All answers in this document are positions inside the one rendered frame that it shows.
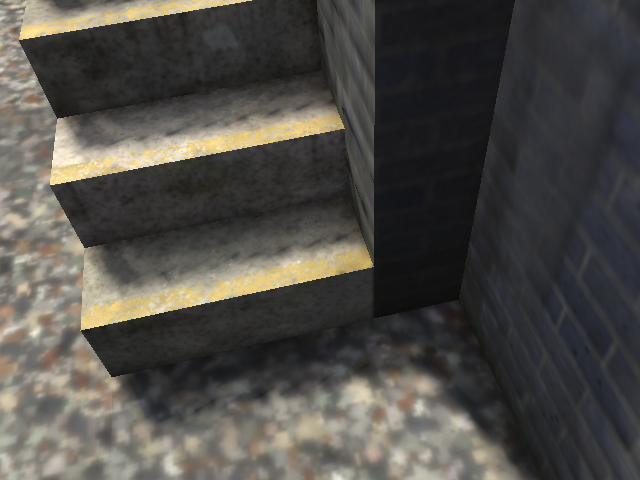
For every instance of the stairs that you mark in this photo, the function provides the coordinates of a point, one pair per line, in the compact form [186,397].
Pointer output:
[201,160]

